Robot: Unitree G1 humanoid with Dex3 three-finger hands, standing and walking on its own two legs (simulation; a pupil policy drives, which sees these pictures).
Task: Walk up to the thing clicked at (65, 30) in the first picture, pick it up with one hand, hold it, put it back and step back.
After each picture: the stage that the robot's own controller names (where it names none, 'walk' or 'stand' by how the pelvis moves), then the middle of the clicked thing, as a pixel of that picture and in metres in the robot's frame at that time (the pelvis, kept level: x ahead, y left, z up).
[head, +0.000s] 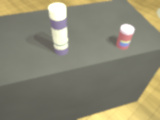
stand; (59, 31) +0.63 +0.11 +0.03
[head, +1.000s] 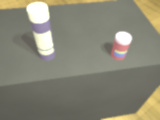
rise first; (43, 35) +0.55 +0.18 +0.05
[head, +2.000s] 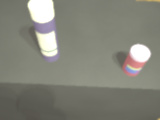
rise first; (46, 34) +0.49 +0.14 +0.07
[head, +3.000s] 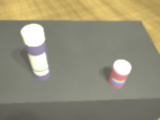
stand; (38, 55) +0.47 +0.17 +0.03
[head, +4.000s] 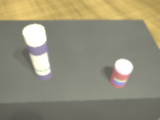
stand; (40, 55) +0.48 +0.17 +0.02
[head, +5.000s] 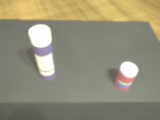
stand; (44, 56) +0.47 +0.15 +0.02
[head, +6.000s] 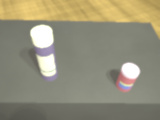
stand; (46, 56) +0.47 +0.15 +0.02
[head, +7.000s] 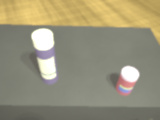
rise first; (46, 59) +0.47 +0.15 +0.03
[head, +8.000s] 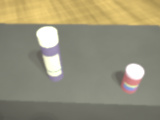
go down; (52, 57) +0.48 +0.15 +0.03
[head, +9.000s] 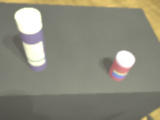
go down; (34, 44) +0.48 +0.14 +0.05
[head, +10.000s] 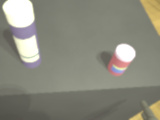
go down; (26, 39) +0.48 +0.14 +0.07
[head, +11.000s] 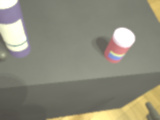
close in; (11, 24) +0.49 +0.16 +0.11
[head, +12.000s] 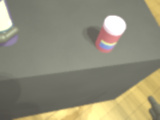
close; out of the picture +0.53 +0.16 +0.12
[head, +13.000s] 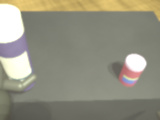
lift; (15, 56) +0.34 +0.18 +0.18
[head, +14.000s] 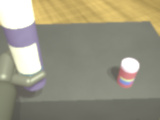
lift; (26, 50) +0.33 +0.15 +0.22
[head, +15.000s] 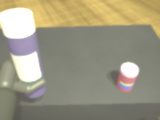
hold; (27, 59) +0.33 +0.15 +0.19
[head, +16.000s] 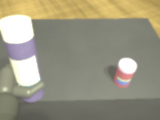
hold; (25, 63) +0.34 +0.16 +0.15
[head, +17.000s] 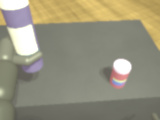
crouch; (23, 33) +0.42 +0.15 +0.20
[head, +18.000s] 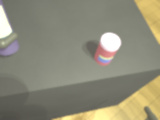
lower; out of the picture +0.52 +0.18 +0.11
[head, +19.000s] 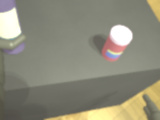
lower; (4, 16) +0.51 +0.16 +0.11
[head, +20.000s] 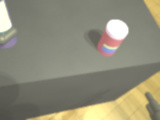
lower; out of the picture +0.53 +0.17 +0.12
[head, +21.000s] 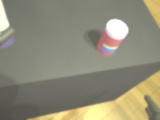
lower; out of the picture +0.53 +0.17 +0.12
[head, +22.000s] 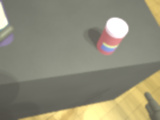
rest; out of the picture +0.53 +0.17 +0.12
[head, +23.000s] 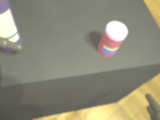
withdraw; out of the picture +0.51 +0.16 +0.11
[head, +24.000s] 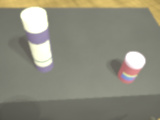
sink last; (40, 44) +0.48 +0.14 +0.07
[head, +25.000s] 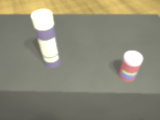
stand; (48, 42) +0.52 +0.16 +0.07
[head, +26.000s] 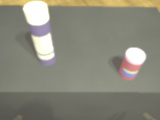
stand; (42, 37) +0.50 +0.15 +0.09
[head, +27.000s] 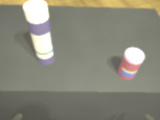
stand; (41, 36) +0.50 +0.15 +0.09
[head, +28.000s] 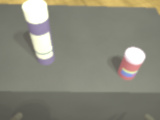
stand; (41, 36) +0.50 +0.16 +0.09
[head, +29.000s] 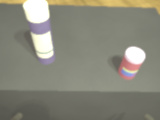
stand; (42, 36) +0.50 +0.15 +0.09
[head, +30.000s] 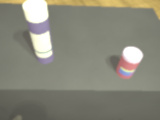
stand; (41, 35) +0.51 +0.15 +0.09
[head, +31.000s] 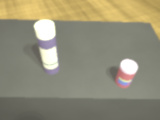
stand; (48, 50) +0.51 +0.15 +0.03
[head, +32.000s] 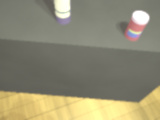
walk; out of the picture +0.70 +0.08 +0.06
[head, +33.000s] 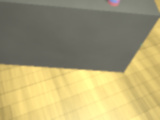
walk; out of the picture +1.01 +0.12 +0.04
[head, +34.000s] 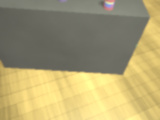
stand; out of the picture +1.12 +0.13 +0.03
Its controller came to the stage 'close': yes
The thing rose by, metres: 0.20
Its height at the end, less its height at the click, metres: +0.00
